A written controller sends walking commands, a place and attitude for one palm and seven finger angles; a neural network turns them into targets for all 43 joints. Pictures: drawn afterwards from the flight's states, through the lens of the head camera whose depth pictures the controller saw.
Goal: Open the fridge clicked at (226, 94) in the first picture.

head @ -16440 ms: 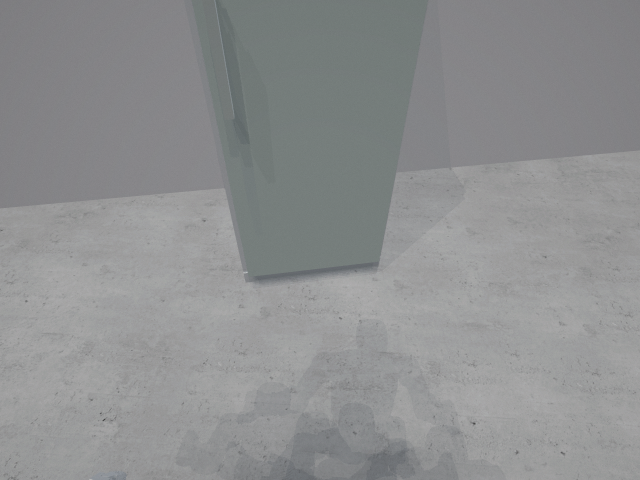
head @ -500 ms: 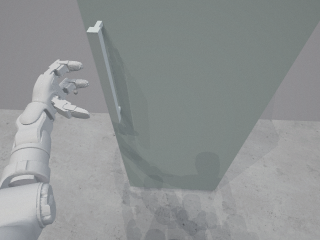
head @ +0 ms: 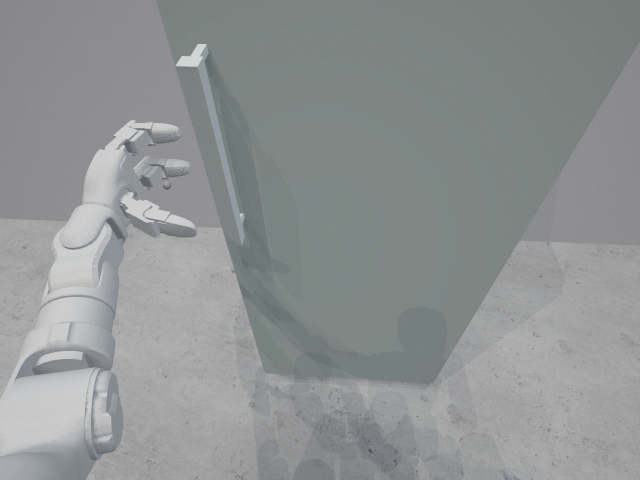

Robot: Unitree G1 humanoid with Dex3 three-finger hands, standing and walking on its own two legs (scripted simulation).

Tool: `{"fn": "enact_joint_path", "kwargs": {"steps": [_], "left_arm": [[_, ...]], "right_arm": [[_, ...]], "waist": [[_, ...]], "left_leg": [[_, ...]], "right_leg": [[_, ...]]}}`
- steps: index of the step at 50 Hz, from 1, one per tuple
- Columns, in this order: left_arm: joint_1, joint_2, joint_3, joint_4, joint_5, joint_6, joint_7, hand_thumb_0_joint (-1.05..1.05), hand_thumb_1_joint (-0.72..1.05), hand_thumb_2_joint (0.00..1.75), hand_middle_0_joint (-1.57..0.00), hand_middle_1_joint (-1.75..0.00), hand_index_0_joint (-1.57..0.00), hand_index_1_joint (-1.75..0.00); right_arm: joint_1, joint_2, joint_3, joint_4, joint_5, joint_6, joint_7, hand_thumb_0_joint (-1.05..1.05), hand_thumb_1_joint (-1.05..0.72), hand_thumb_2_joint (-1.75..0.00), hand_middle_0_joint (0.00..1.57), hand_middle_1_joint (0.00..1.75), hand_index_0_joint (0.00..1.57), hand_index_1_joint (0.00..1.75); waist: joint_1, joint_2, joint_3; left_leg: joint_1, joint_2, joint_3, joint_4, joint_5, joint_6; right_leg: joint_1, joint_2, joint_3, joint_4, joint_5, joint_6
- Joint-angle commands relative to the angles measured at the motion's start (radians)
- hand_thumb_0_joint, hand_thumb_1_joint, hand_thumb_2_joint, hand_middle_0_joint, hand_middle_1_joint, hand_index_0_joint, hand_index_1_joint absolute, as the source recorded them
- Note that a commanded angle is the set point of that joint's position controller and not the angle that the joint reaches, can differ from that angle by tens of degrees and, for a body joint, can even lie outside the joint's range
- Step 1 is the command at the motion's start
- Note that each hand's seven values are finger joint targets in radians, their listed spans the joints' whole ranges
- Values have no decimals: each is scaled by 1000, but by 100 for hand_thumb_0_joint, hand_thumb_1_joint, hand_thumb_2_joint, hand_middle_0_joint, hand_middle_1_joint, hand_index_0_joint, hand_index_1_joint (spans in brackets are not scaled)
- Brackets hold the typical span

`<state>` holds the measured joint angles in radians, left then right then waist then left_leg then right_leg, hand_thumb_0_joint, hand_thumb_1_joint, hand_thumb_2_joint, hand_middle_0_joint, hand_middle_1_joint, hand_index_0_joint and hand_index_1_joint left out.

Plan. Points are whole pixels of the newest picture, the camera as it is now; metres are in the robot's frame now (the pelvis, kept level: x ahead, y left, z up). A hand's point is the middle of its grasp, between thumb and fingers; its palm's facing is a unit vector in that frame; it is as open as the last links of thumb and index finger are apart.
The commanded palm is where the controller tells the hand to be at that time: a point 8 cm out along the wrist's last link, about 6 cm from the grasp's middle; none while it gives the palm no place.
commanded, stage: feel for the door with the fingertips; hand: left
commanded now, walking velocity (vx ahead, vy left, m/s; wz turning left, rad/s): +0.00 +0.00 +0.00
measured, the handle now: (221, 160) +0.49 +0.14 +0.15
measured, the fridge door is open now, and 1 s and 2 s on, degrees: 0 0 0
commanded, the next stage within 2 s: slide the fingers in behind the handle in 0.72 s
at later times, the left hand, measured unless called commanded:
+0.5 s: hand (188, 186) +0.42 +0.17 +0.16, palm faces -0.01 -1.00 -0.02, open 14.0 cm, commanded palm +0.41 +0.22 +0.16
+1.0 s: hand (188, 173) +0.45 +0.17 +0.16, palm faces -0.03 -1.00 -0.01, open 13.4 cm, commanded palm +0.42 +0.21 +0.16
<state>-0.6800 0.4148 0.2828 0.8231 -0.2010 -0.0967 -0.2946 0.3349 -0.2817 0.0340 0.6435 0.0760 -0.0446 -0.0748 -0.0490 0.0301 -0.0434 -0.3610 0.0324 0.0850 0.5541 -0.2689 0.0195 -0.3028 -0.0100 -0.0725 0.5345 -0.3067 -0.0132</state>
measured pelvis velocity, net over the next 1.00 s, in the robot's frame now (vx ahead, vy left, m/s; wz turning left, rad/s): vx -0.01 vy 0.00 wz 0.01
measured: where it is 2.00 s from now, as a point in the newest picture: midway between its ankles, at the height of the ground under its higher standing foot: outside the picture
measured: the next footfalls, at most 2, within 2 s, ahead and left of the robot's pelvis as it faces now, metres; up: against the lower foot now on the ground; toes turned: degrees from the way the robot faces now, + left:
none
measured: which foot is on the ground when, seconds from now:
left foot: down 0.00-1.00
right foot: down 0.00-1.00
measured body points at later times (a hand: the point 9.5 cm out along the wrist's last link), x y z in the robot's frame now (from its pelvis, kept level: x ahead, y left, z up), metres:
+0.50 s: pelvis -0.01 -0.01 +0.00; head +0.00 -0.02 +0.45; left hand +0.41 +0.22 +0.16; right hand +0.10 -0.27 -0.11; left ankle +0.01 +0.11 -0.73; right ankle -0.02 -0.11 -0.73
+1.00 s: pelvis -0.01 +0.00 +0.00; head +0.02 +0.00 +0.44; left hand +0.44 +0.23 +0.16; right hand +0.03 -0.27 -0.12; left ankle +0.01 +0.11 -0.73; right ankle -0.02 -0.11 -0.73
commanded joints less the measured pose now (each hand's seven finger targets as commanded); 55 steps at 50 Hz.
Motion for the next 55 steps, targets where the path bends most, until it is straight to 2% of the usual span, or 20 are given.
{"fn": "enact_joint_path", "kwargs": {"steps": [1, 4, 6, 9, 11, 14, 18, 23, 28, 32, 33, 35, 38, 39, 43, 46, 48, 50, 53, 55], "left_arm": [[-456, 145, -2, -262, -42, -58, -4, 0, -50, 30, -30, -120, -30, -120], [-431, 174, 24, -237, -32, -30, 20, 0, -50, 30, -30, -120, -30, -120], [-474, 138, -12, -272, -22, -28, 36, 0, -50, 30, -30, -120, -30, -120], [-447, 196, 46, -314, -16, -42, 62, 0, -50, 30, -30, -120, -30, -120], [-436, 139, 6, -336, -16, -48, 66, 0, -50, 30, -30, -120, -30, -120], [-411, 146, 16, -309, -15, -42, 75, 0, -50, 30, -30, -120, -30, -120], [-462, 201, 42, -266, -2, -37, 85, 0, -50, 30, -30, -120, -30, -120], [-537, 155, -8, -189, -9, -60, 58, 0, -50, 30, -30, -120, -30, -120], [-609, 203, 14, -90, -6, -90, 38, 0, -50, 30, -30, -120, -30, -120], [-657, 198, 9, -50, -4, -109, 28, 0, -50, 30, -30, -120, -30, -120], [-633, 224, 29, -27, -3, -113, 29, 0, -50, 30, -30, -120, -30, -120], [-701, 195, -3, -45, -1, -121, 27, 0, -50, 30, -30, -120, -30, -120], [-696, 181, -1, -38, 0, -134, 38, 0, -50, 30, -30, -120, -30, -120], [-690, 209, 23, -24, 3, -132, 41, 0, -50, 30, -30, -120, -30, -120], [-744, 156, -31, 19, 8, -123, 45, 0, -50, 30, -30, -120, -30, -120], [-742, 122, -48, 0, 14, -124, 48, 0, -50, 30, -30, -120, -30, -120], [-706, 138, -33, 17, 11, -126, 52, 0, -50, 30, -30, -120, -30, -120], [-692, 136, -31, -24, 13, -131, 50, 0, -50, 30, -30, -120, -30, -120], [-672, 120, -38, -19, 6, -128, 54, 0, -50, 30, -30, -120, -30, -120], [-646, 114, -36, -54, 3, -126, 54, 0, -50, 30, -30, -120, -30, -120]], "right_arm": [[-21, -137, -54, -105, 1, -50, -7, 0, -90, -90, 20, 30, 20, 30], [-25, -142, -54, -100, 1, -44, -6, 0, -90, -90, 20, 30, 20, 30], [-31, -135, -53, -103, 2, -46, -5, 0, -90, -90, 20, 30, 20, 30], [-36, -133, -54, -109, -4, -47, -4, 0, -90, -90, 20, 30, 20, 30], [-48, -122, -51, -115, -3, -51, 0, 0, -90, -90, 20, 30, 20, 30], [-55, -124, -50, -112, -1, -48, 0, 0, -90, -90, 20, 30, 20, 30], [-53, -131, -46, -104, -1, -41, -7, 0, -90, -90, 20, 30, 20, 30], [-46, -128, -43, -93, 2, -46, -13, 0, -90, -90, 20, 30, 20, 30], [-15, -141, -45, -68, 0, -51, -15, 0, -90, -90, 20, 30, 20, 30], [5, -144, -47, -59, -4, -59, -11, 0, -90, -90, 20, 30, 20, 30], [17, -151, -50, -59, -6, -54, -11, 0, -90, -90, 20, 30, 20, 30], [19, -148, -50, -56, -6, -56, -10, 0, -90, -90, 20, 30, 20, 30], [44, -150, -57, -52, -10, -58, -5, 0, -90, -90, 20, 30, 20, 30], [48, -154, -58, -48, -10, -58, -4, 0, -90, -90, 20, 30, 20, 30], [67, -156, -58, -31, -11, -57, -5, 0, -90, -90, 20, 30, 20, 30], [74, -153, -60, -30, -14, -64, 2, 0, -90, -90, 20, 30, 20, 30], [82, -157, -63, -29, -16, -62, 3, 0, -90, -90, 20, 30, 20, 30], [71, -154, -63, -39, -15, -65, 9, 0, -90, -90, 20, 30, 20, 30], [69, -153, -62, -41, -15, -64, 9, 0, -90, -90, 20, 30, 20, 30], [50, -150, -60, -54, -13, -68, 12, 0, -90, -90, 20, 30, 20, 30]], "waist": [[-12, 11, -307], [-5, -35, -263], [-11, -5, -268], [8, -27, -315], [8, -1, -317], [11, -33, -277], [1, -40, -245], [-30, -44, -239], [-40, -43, -253], [-45, -12, -280], [-40, -52, -293], [-57, -8, -292], [-57, -27, -326], [-52, -28, -324], [-81, -31, -263], [-73, 30, -307], [-70, -25, -299], [-52, 21, -336], [-57, -29, -296], [-42, -4, -304]], "left_leg": [[278, -14, -92, -35, 294, 23], [226, -19, -81, -44, 247, 29], [230, -21, -81, -49, 234, 27], [238, -22, -80, -48, 258, 30], [256, -23, -72, -48, 272, 29], [225, -23, -68, -55, 249, 30], [193, -26, -62, -59, 189, 34], [196, -28, -63, -51, 155, 36], [171, -31, -70, -37, 132, 35], [173, -33, -75, -28, 147, 32], [163, -30, -79, -24, 156, 34], [171, -30, -77, -23, 149, 32], [196, -26, -83, -16, 180, 32], [189, -25, -88, -18, 176, 31], [169, -22, -92, -21, 131, 31], [216, -21, -105, -20, 145, 22], [202, -17, -107, -17, 155, 26], [225, -18, -108, -16, 175, 20], [207, -15, -110, -17, 165, 24], [218, -17, -106, -22, 162, 21]], "right_leg": [[-1, 26, 31, -61, 349, -11], [10, 23, 35, -69, 332, -7], [5, 22, 36, -69, 316, -9], [58, 20, 44, -66, 346, -8], [59, 20, 44, -65, 369, -9], [64, 20, 46, -71, 361, -6], [54, 15, 57, -86, 310, -1], [21, 16, 59, -90, 283, 2], [1, 13, 64, -80, 253, 3], [-12, 15, 64, -67, 269, 0], [0, 16, 59, -61, 270, 0], [-27, 18, 62, -61, 266, 3], [-32, 23, 51, -53, 271, 1], [-37, 27, 53, -53, 268, 1], [-91, 28, 44, -63, 204, 1], [-122, 31, 38, -52, 193, -5], [-106, 31, 31, -51, 193, -5], [-101, 34, 34, -41, 213, -8], [-102, 35, 25, -45, 199, -9], [-98, 36, 31, -44, 206, -10]]}}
